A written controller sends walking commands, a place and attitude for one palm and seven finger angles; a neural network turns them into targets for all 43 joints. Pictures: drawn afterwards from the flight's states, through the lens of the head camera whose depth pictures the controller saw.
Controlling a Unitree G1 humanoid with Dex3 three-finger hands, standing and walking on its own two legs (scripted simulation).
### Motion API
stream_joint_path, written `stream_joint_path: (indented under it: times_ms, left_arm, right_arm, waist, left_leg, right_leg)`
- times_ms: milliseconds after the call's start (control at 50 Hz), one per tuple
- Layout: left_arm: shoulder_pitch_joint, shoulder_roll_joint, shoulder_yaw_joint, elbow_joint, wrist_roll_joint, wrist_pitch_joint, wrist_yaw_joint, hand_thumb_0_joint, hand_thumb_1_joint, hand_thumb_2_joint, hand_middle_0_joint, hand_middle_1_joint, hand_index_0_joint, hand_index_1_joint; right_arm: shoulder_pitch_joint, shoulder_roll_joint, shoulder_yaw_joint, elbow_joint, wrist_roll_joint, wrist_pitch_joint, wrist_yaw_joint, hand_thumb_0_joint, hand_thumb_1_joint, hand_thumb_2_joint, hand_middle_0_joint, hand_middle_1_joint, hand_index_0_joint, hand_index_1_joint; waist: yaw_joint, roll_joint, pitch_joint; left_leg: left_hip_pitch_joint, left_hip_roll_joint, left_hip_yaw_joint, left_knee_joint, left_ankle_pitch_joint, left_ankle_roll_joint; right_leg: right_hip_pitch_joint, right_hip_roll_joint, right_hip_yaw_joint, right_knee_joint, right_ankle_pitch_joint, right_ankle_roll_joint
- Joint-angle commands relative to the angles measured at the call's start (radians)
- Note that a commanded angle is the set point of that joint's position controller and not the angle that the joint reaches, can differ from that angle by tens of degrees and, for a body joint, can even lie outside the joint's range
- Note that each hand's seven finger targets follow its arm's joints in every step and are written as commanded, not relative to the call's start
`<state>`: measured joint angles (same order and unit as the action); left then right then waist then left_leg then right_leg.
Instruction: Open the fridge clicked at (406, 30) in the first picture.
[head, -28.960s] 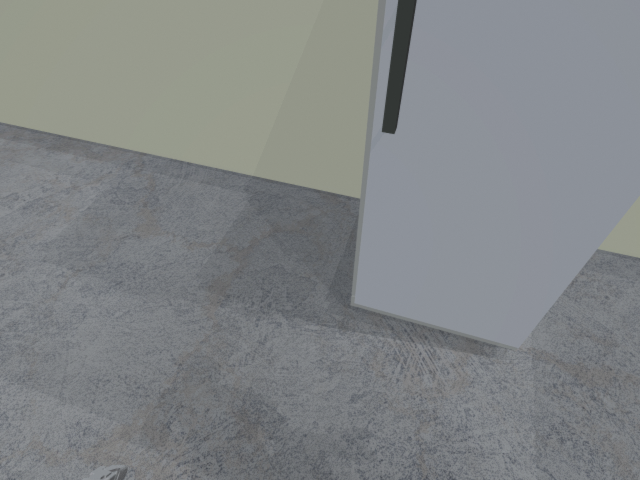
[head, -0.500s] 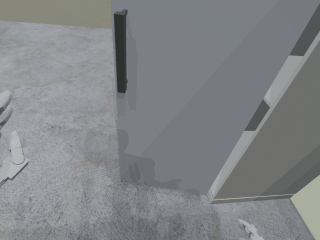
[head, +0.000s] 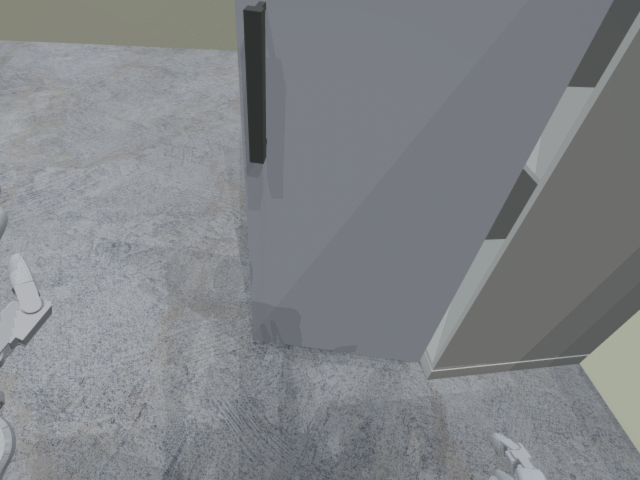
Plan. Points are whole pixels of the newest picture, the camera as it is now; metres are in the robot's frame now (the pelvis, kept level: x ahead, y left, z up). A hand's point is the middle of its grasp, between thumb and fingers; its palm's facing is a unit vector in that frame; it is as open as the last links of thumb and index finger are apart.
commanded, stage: stop stepping back and stand still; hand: left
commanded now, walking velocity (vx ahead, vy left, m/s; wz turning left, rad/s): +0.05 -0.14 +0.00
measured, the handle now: (259, 88) +0.66 +0.15 +0.20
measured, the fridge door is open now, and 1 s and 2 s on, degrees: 76 76 76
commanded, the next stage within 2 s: let the arm hang, fingers relaxed in 0.78 s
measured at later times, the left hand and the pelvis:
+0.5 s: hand (63, 275) +0.25 +0.27 +0.18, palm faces +0.48 -0.77 -0.43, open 7.5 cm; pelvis +0.05 -0.01 +0.02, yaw +3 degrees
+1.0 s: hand (109, 355) +0.25 +0.27 +0.03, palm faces +0.20 -0.86 -0.47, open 7.4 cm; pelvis +0.05 +0.01 +0.01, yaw +4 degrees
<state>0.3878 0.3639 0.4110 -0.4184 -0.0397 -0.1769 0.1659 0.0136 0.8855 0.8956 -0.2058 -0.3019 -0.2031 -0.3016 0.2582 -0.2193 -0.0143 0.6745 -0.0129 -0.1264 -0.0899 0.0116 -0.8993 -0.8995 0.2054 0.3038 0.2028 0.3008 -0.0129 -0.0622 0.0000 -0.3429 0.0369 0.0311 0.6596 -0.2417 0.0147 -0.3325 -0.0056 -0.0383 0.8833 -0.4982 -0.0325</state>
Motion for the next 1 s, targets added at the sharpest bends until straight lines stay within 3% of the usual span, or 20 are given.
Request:
stream_joint_path:
  times_ms: [0, 40, 80, 100, 120, 140, 160, 200, 260, 320, 360, 400, 460, 540, 640, 840, 860, 880, 900, 980]
  left_arm:
    - [0.073, 0.256, 0.147, -0.376, 0.005, -0.102, -0.014, 0.000, 0.900, 0.900, -0.200, -0.300, -0.200, -0.300]
    - [0.168, 0.247, 0.165, -0.366, 0.002, -0.107, -0.008, 0.000, 0.900, 0.900, -0.200, -0.300, -0.200, -0.300]
    - [0.187, 0.234, 0.162, -0.306, 0.007, -0.092, -0.007, 0.000, 0.900, 0.900, -0.200, -0.300, -0.200, -0.300]
    - [0.169, 0.233, 0.163, -0.267, 0.011, -0.085, -0.007, 0.000, 0.900, 0.900, -0.200, -0.300, -0.200, -0.300]
    - [0.182, 0.239, 0.166, -0.205, 0.007, -0.070, -0.008, 0.000, 0.900, 0.900, -0.200, -0.300, -0.200, -0.300]
    - [0.070, 0.248, 0.154, -0.230, -0.011, -0.071, -0.006, 0.000, 0.900, 0.900, -0.200, -0.300, -0.200, -0.300]
    - [0.002, 0.258, 0.168, -0.213, -0.006, -0.085, 0.004, 0.000, 0.900, 0.900, -0.200, -0.300, -0.200, -0.300]
    - [0.025, 0.182, 0.097, -0.137, -0.003, -0.072, -0.006, 0.000, 0.900, 0.900, -0.200, -0.300, -0.200, -0.300]
    - [-0.060, 0.190, 0.072, -0.181, 0.006, -0.091, -0.003, 0.000, 0.900, 0.900, -0.200, -0.300, -0.200, -0.300]
    - [-0.072, 0.226, 0.091, -0.288, 0.011, -0.113, 0.002, 0.000, 0.900, 0.900, -0.200, -0.300, -0.200, -0.300]
    - [-0.033, 0.221, 0.097, -0.279, 0.012, -0.114, -0.005, 0.000, 0.900, 0.900, -0.200, -0.300, -0.200, -0.300]
    - [-0.007, 0.230, 0.120, -0.289, 0.023, -0.122, -0.002, 0.000, 0.900, 0.900, -0.200, -0.300, -0.200, -0.300]
    - [0.102, 0.223, 0.144, -0.277, 0.010, -0.121, -0.001, 0.000, 0.900, 0.900, -0.200, -0.300, -0.200, -0.300]
    - [0.176, 0.214, 0.144, -0.230, -0.012, -0.102, -0.002, 0.000, 0.900, 0.900, -0.200, -0.300, -0.200, -0.300]
    - [0.167, 0.230, 0.144, -0.214, -0.017, -0.089, -0.002, 0.000, 0.900, 0.900, -0.200, -0.300, -0.200, -0.300]
    - [0.132, 0.234, 0.127, -0.246, -0.012, -0.087, 0.007, 0.000, 0.900, 0.900, -0.200, -0.300, -0.200, -0.300]
    - [0.050, 0.075, -0.315, 0.500, 0.059, 0.077, -0.135, 0.000, 0.900, 0.900, -0.200, -0.300, -0.200, -0.300]
    - [0.043, 0.064, -0.293, 0.531, 0.058, 0.154, -0.160, 0.000, 0.900, 0.900, -0.200, -0.300, -0.200, -0.300]
    - [0.013, 0.036, -0.307, 0.581, 0.063, 0.163, -0.166, 0.000, 0.900, 0.900, -0.200, -0.300, -0.200, -0.300]
    - [-0.116, 0.044, -0.341, 0.821, 0.070, 0.165, -0.170, 0.000, 0.900, 0.900, -0.200, -0.300, -0.200, -0.300]
  right_arm:
    - [-0.128, -0.090, -0.029, -0.182, -0.003, -0.081, 0.037, 0.000, -0.900, -0.900, 0.200, 0.300, 0.200, 0.300]
    - [-0.116, -0.089, -0.028, -0.182, -0.005, -0.077, 0.041, 0.000, -0.900, -0.900, 0.200, 0.300, 0.200, 0.300]
    - [-0.102, -0.098, -0.034, -0.196, -0.002, -0.056, 0.036, 0.000, -0.900, -0.900, 0.200, 0.300, 0.200, 0.300]
    - [-0.090, -0.094, -0.040, -0.193, -0.001, -0.045, 0.032, 0.000, -0.900, -0.900, 0.200, 0.300, 0.200, 0.300]
    - [-0.086, -0.084, -0.042, -0.200, 0.003, -0.036, 0.031, 0.000, -0.900, -0.900, 0.200, 0.300, 0.200, 0.300]
    - [-0.099, -0.089, -0.036, -0.201, 0.007, -0.036, 0.025, 0.000, -0.900, -0.900, 0.200, 0.300, 0.200, 0.300]
    - [-0.072, -0.081, -0.028, -0.167, 0.004, -0.054, 0.026, 0.000, -0.900, -0.900, 0.200, 0.300, 0.200, 0.300]
    - [-0.072, -0.088, -0.030, -0.151, 0.010, -0.054, 0.023, 0.000, -0.900, -0.900, 0.200, 0.300, 0.200, 0.300]
    - [-0.116, -0.084, -0.013, -0.147, 0.003, -0.060, 0.007, 0.000, -0.900, -0.900, 0.200, 0.300, 0.200, 0.300]
    - [-0.140, -0.122, -0.032, -0.182, 0.013, -0.079, -0.001, 0.000, -0.900, -0.900, 0.200, 0.300, 0.200, 0.300]
    - [-0.142, -0.099, -0.016, -0.174, 0.006, -0.078, 0.003, 0.000, -0.900, -0.900, 0.200, 0.300, 0.200, 0.300]
    - [-0.136, -0.096, -0.012, -0.177, 0.005, -0.080, 0.008, 0.000, -0.900, -0.900, 0.200, 0.300, 0.200, 0.300]
    - [-0.112, -0.098, -0.027, -0.193, 0.014, -0.074, 0.021, 0.000, -0.900, -0.900, 0.200, 0.300, 0.200, 0.300]
    - [-0.102, -0.093, -0.030, -0.213, 0.023, -0.045, 0.024, 0.000, -0.900, -0.900, 0.200, 0.300, 0.200, 0.300]
    - [-0.119, -0.096, -0.027, -0.228, 0.025, -0.018, 0.008, 0.000, -0.900, -0.900, 0.200, 0.300, 0.200, 0.300]
    - [-0.132, -0.097, -0.024, -0.225, 0.019, -0.015, -0.005, 0.000, -0.900, -0.900, 0.200, 0.300, 0.200, 0.300]
    - [-0.212, -0.296, -0.068, -0.040, 0.037, -0.046, 0.095, 0.000, -0.900, -0.900, 0.200, 0.300, 0.200, 0.300]
    - [-0.144, -0.267, -0.078, -0.044, 0.029, 0.019, 0.097, 0.000, -0.900, -0.900, 0.200, 0.300, 0.200, 0.300]
    - [-0.123, -0.243, -0.066, -0.032, 0.016, 0.044, 0.096, 0.000, -0.900, -0.900, 0.200, 0.300, 0.200, 0.300]
    - [-0.117, -0.210, -0.032, 0.008, -0.013, 0.091, 0.091, 0.000, -0.900, -0.900, 0.200, 0.300, 0.200, 0.300]
  waist:
    - [0.020, 0.305, 0.034]
    - [0.028, 0.352, -0.022]
    - [0.029, 0.290, -0.051]
    - [0.029, 0.138, -0.034]
    - [0.022, -0.092, -0.008]
    - [0.011, -0.148, 0.007]
    - [-0.001, -0.115, -0.055]
    - [-0.003, -0.069, 0.020]
    - [0.004, -0.025, 0.003]
    - [0.028, 0.159, -0.042]
    - [0.022, 0.275, -0.008]
    - [0.031, 0.254, 0.005]
    - [0.023, 0.133, -0.119]
    - [0.008, 0.089, -0.182]
    - [0.011, 0.079, -0.165]
    - [0.017, 0.117, -0.120]
    - [-0.024, 0.114, -0.041]
    - [-0.008, 0.129, -0.104]
    - [0.004, 0.097, -0.091]
    - [0.005, -0.130, -0.027]
  left_leg:
    - [-0.115, 0.270, -0.440, -0.540, -0.508, 0.156]
    - [-0.169, 0.202, -0.251, -0.477, -0.426, 0.099]
    - [-0.251, 0.134, -0.136, -0.329, -0.432, 0.048]
    - [-0.262, 0.061, -0.058, -0.141, -0.372, 0.026]
    - [-0.290, -0.018, 0.005, 0.158, -0.272, 0.005]
    - [-0.298, -0.029, -0.005, 0.335, -0.206, -0.010]
    - [-0.279, -0.006, -0.031, 0.366, -0.188, -0.015]
    - [-0.106, 0.023, -0.029, 0.211, -0.160, -0.009]
    - [0.119, -0.008, 0.033, -0.126, -0.029, 0.007]
    - [0.217, 0.148, -0.193, -0.273, 0.142, 0.071]
    - [0.072, 0.205, -0.299, -0.394, -0.024, 0.097]
    - [0.019, 0.174, -0.222, -0.366, -0.019, 0.087]
    - [0.092, 0.075, -0.075, -0.196, 0.240, 0.029]
    - [0.139, 0.054, -0.018, -0.139, 0.378, 0.002]
    - [0.176, 0.064, -0.022, -0.166, 0.442, 0.008]
    - [0.150, 0.051, -0.033, -0.203, 0.292, 0.006]
    - [0.075, 0.088, -0.044, -0.057, 0.395, 0.009]
    - [0.092, 0.096, -0.048, -0.093, 0.299, 0.004]
    - [0.034, 0.111, -0.083, -0.116, 0.175, 0.022]
    - [-0.011, 0.074, -0.121, -0.137, 0.108, 0.036]
  right_leg:
    - [-0.046, -0.014, 0.048, 0.101, 0.048, 0.009]
    - [0.164, 0.020, -0.029, -0.148, 0.028, 0.000]
    - [0.354, 0.043, -0.042, -0.354, 0.028, -0.009]
    - [0.338, 0.000, 0.034, -0.493, 0.016, -0.032]
    - [0.238, -0.182, 0.369, -0.650, -0.072, -0.106]
    - [0.179, -0.319, 0.516, -0.703, 0.081, -0.177]
    - [0.210, -0.325, 0.482, -0.655, 0.186, -0.197]
    - [0.014, -0.260, 0.343, -0.619, 0.098, -0.161]
    - [-0.012, -0.173, 0.171, -0.513, 0.159, -0.080]
    - [-0.020, -0.036, 0.082, -0.343, 0.239, 0.021]
    - [0.069, -0.007, 0.032, -0.295, 0.171, 0.043]
    - [0.147, -0.012, 0.027, -0.384, 0.223, 0.036]
    - [0.231, -0.054, 0.089, -0.454, 0.492, 0.012]
    - [0.257, -0.105, 0.124, -0.420, 0.790, 0.002]
    - [0.221, -0.082, 0.085, -0.418, 0.773, 0.022]
    - [0.185, -0.075, 0.101, -0.477, 0.606, 0.021]
    - [0.078, -0.166, 0.018, -0.332, 0.708, 0.003]
    - [0.059, -0.153, 0.068, -0.371, 0.560, -0.004]
    - [0.039, -0.134, 0.042, -0.366, 0.383, -0.005]
    - [0.034, -0.130, 0.077, -0.427, 0.257, -0.020]
